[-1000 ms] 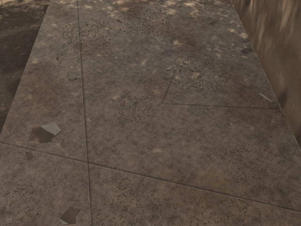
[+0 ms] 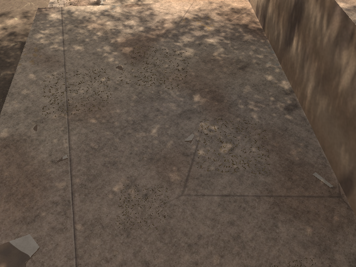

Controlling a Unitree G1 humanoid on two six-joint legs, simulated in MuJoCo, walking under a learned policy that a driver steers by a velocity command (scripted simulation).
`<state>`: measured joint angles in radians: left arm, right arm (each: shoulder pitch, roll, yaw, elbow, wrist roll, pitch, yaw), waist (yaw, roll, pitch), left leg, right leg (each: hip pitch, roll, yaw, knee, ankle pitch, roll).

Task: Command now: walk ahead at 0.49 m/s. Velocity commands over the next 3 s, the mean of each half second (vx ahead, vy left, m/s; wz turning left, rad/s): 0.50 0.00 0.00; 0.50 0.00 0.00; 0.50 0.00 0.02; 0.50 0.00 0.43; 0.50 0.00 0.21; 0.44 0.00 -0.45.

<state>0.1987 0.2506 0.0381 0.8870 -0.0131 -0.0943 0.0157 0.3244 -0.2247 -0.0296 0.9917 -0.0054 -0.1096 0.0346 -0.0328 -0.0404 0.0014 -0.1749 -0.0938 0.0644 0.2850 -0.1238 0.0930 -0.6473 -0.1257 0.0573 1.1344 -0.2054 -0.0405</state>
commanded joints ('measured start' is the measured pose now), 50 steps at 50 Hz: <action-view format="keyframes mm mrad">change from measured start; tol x16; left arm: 1 33 42 12 -42 12 6 7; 11 -253 48 4 -139 -10 -19 -41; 17 308 251 81 -4 11 -23 -40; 22 23 64 20 -48 18 -26 -53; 42 200 161 52 84 -3 25 -1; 45 332 -37 -12 57 12 2 -16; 50 113 98 39 17 -7 -15 -4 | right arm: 1 -39 -133 -21 -56 2 -16 -20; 17 167 -24 20 -42 18 -2 -28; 38 -423 -73 -17 -224 26 9 0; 41 -362 -108 -30 -220 27 -1 11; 45 133 -303 -98 -82 7 6 -2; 50 -134 -101 -37 -126 -5 -6 3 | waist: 1 46 78 53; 13 3 118 50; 17 140 -263 -388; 21 48 -23 -61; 38 103 -21 98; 43 -81 -38 -112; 45 -49 362 -387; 50 35 104 -60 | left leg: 1 -92 284 -218 -203 63 172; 12 188 349 -192 -68 94 98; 15 87 252 -103 331 405 36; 17 -514 28 -112 963 -417 -52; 18 -609 96 -189 1060 -387 -28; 32 -530 209 -85 420 227 -73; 40 -492 165 -63 238 88 -18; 43 -16 93 -8 221 71 45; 45 595 494 -735 89 -124 265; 50 59 339 -350 -79 63 131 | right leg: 1 -32 -43 3 -143 151 28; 12 42 45 -50 -616 149 -9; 15 515 74 -63 -644 126 -86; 17 1065 -294 669 -817 -36 -304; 23 505 -99 163 -969 195 -178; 38 715 -130 15 -971 272 -147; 43 653 -60 -57 -560 698 -77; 44 418 13 -105 -219 374 -39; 45 38 198 -39 93 -335 13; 50 36 -18 26 69 -75 -21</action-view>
